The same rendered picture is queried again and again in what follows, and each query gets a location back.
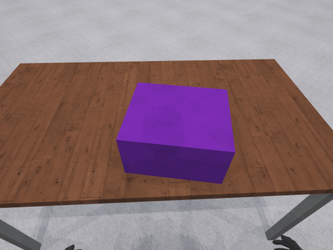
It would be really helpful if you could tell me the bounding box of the right robot hand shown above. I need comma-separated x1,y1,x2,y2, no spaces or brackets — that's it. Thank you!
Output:
273,235,302,250

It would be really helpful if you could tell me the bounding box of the carton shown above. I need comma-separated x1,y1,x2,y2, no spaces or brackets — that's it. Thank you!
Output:
116,82,235,184

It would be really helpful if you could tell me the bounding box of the table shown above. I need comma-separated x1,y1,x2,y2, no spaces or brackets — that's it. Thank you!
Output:
0,59,333,250

